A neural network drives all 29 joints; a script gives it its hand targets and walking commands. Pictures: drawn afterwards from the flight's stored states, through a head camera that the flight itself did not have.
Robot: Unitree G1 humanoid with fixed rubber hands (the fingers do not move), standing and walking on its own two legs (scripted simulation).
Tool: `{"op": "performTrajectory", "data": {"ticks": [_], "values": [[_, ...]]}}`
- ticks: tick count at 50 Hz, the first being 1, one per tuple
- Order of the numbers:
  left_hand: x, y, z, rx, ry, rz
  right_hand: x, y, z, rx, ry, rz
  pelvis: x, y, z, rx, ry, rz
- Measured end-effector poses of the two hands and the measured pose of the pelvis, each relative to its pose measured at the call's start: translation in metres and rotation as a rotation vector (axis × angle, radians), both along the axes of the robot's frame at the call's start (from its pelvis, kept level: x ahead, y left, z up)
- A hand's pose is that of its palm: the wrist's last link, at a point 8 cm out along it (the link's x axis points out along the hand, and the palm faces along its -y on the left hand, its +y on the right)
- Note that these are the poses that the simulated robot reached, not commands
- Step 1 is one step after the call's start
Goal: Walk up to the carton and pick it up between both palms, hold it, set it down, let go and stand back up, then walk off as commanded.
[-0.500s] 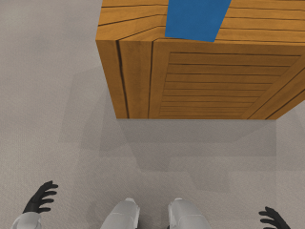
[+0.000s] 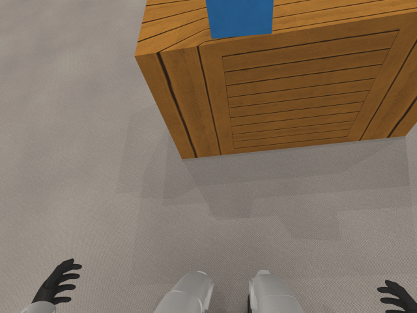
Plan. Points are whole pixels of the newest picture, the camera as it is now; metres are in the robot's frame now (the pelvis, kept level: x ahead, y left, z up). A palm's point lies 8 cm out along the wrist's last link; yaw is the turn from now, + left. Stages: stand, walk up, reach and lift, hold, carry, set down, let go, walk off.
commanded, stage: walk off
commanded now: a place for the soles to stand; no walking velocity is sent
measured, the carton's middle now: out of the picture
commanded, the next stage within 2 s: stand in 0.06 s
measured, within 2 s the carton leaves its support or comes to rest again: neither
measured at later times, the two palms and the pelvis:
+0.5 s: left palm out of the picture -0.01 +0.31 -0.06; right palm out of the picture -0.08 -0.32 -0.06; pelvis -0.13 +0.00 +0.02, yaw +2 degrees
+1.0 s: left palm out of the picture -0.09 +0.32 -0.03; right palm out of the picture -0.04 -0.32 -0.10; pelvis -0.17 -0.01 +0.02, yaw +1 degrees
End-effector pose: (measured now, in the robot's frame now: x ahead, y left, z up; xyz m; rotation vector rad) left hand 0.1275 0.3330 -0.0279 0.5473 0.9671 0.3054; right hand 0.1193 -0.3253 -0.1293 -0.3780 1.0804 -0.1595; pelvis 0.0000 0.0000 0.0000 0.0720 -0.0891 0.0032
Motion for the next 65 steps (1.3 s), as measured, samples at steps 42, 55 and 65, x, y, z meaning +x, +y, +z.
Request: {"op": "performTrajectory", "data": {"ticks": [42,55,65], "values": [[-0.227,-0.014,0.008,0.002,0.002,0.061,-0.177,-0.005,0.021,0.057,-0.022,0.008,-0.165,-0.017,0.016,-0.027,0.038,0.026],[-0.202,-0.029,-0.016,-0.070,-0.065,0.027,-0.162,-0.010,0.040,-0.003,-0.107,0.015,-0.173,-0.022,0.011,-0.023,0.023,0.017],[-0.199,-0.023,-0.020,-0.110,-0.075,0.006,-0.170,-0.005,0.045,-0.014,-0.085,0.022,-0.177,-0.012,0.011,-0.050,0.041,0.023]]}}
